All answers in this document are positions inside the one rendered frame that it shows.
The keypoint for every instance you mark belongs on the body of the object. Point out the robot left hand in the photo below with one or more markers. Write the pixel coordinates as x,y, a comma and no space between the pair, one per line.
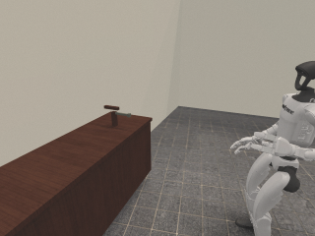
279,146

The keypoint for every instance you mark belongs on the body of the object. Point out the robot left forearm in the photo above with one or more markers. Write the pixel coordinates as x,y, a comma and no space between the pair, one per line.
302,153

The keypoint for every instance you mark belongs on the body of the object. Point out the tap lever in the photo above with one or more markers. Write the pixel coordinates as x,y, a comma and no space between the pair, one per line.
123,114

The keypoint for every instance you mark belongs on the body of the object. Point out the robot head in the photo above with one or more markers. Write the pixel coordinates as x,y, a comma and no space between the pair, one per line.
307,93

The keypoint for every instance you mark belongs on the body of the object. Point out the left robot upper arm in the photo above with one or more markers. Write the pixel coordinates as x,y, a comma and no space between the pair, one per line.
310,114

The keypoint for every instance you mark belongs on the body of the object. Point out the robot right forearm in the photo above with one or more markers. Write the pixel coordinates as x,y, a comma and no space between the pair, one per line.
272,131

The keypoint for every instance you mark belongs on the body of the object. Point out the robot right hand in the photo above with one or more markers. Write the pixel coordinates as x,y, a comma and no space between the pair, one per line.
247,142

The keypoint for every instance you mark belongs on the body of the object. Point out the left robot shin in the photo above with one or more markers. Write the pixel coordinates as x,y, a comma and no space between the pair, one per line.
262,226

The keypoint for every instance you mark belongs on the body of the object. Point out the counter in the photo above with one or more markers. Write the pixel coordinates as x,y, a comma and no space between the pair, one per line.
76,184

